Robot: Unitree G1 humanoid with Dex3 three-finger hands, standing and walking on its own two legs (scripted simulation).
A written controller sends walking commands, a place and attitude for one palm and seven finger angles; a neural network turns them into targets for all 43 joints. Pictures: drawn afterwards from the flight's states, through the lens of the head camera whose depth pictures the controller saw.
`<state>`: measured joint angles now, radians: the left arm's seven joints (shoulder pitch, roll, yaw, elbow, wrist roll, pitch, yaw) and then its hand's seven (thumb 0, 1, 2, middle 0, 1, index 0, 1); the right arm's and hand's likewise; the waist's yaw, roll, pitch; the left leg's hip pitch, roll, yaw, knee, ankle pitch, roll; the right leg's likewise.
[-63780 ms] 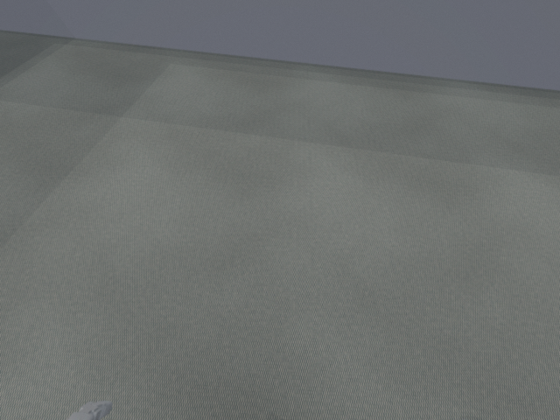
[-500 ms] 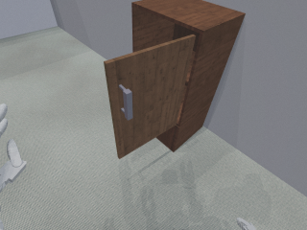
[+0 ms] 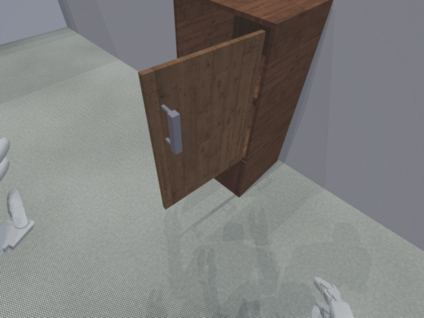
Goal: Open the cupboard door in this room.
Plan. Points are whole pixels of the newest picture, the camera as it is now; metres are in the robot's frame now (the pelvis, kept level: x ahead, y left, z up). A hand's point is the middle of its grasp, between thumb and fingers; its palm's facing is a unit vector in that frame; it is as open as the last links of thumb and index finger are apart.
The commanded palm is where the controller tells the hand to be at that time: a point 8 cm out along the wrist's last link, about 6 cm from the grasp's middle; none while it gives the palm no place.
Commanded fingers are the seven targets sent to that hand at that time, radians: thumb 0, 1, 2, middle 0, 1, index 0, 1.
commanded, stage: let the arm hang, fingers relaxed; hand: left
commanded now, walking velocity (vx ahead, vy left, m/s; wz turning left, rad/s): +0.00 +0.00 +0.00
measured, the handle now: (170, 129) +0.59 +0.15 -0.01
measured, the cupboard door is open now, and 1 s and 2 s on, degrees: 84 84 84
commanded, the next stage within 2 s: look to check the result in 1.10 s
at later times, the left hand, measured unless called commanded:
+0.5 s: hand out of the picture -0.01 +0.19 -0.16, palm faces +0.06 -0.97 -0.23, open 7.1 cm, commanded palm none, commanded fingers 0.00 0.90 0.90 -0.20 -0.30 -0.20 -0.30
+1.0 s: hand out of the picture +0.00 +0.17 -0.16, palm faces +0.06 -0.98 -0.20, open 7.3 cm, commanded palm none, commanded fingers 0.00 0.90 0.90 -0.20 -0.30 -0.20 -0.30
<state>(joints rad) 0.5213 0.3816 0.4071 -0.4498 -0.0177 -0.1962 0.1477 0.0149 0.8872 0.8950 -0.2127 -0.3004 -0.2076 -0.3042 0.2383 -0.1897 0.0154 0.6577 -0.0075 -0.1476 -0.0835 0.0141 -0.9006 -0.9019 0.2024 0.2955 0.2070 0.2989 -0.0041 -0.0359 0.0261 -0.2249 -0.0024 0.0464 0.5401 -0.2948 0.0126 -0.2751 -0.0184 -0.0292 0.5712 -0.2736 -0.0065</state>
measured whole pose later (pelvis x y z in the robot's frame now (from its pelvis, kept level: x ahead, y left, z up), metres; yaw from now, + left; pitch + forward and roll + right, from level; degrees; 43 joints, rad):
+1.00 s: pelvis -0.02 +0.00 +0.01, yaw +2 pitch -2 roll +0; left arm 0.22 0.16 0.02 1.13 0.01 0.00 0.02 0.01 0.92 0.89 -0.20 -0.30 -0.20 -0.30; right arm 0.28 -0.15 -0.01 1.12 -0.02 0.00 -0.03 0.00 -0.91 -0.90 0.20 0.29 0.20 0.30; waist -0.01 0.01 0.05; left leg -0.19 0.00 0.01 0.42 -0.20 0.01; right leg -0.21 -0.02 -0.06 0.42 -0.18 -0.02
